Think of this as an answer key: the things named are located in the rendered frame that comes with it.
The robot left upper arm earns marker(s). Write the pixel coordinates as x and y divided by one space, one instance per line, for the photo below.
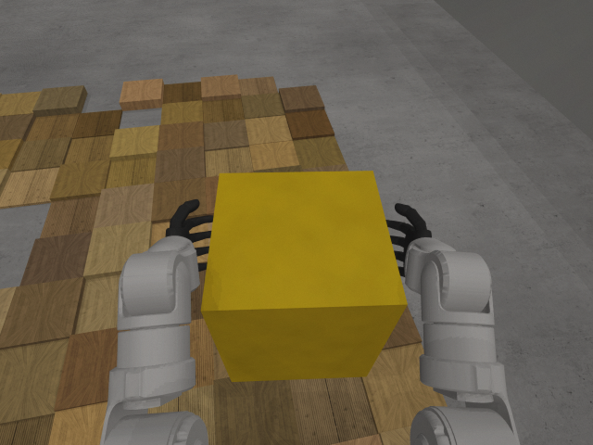
174 428

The robot right upper arm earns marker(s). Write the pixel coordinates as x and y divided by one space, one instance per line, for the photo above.
439 425

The left robot hand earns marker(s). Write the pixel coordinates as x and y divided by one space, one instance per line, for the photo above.
181 227

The carton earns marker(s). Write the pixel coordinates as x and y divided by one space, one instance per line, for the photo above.
302 280

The robot right forearm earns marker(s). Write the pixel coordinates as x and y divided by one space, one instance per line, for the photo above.
459 359

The right robot hand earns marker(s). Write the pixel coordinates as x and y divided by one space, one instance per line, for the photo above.
418 230

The robot left forearm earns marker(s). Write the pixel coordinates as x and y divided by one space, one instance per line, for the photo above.
153 361

